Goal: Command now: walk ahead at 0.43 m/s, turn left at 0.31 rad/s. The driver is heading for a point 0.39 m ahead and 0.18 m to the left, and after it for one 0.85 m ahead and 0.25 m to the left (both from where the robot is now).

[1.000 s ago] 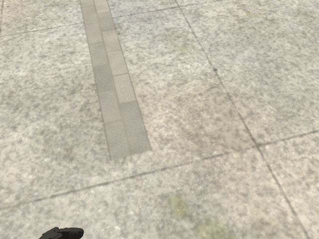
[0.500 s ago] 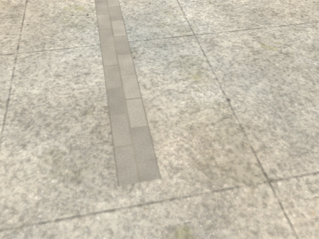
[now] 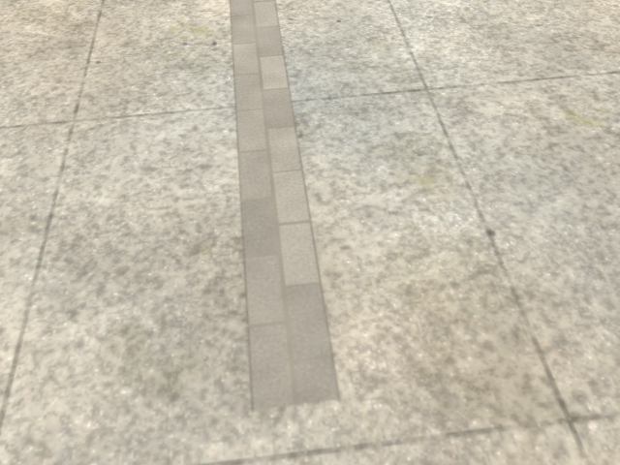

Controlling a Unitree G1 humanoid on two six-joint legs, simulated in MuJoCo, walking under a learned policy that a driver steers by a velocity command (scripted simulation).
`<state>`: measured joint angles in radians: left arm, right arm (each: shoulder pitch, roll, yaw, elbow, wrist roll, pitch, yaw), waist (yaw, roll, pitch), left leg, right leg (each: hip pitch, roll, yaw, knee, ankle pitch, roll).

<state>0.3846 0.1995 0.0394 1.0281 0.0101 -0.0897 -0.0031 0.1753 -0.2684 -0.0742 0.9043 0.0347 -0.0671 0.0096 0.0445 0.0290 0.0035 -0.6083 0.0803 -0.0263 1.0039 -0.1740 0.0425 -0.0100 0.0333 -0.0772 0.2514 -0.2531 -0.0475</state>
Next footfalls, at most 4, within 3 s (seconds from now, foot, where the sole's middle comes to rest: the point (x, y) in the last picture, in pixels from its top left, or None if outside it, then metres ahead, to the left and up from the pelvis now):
0.26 left None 0.31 0.16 -0.78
0.72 right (321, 447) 0.55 0.05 -0.78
1.02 left None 0.38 0.25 -0.78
2.88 left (182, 333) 0.83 0.41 -0.78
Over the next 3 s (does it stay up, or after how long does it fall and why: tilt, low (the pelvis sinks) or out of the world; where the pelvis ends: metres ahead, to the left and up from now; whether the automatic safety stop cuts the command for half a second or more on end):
stays up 0.73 0.27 -0.02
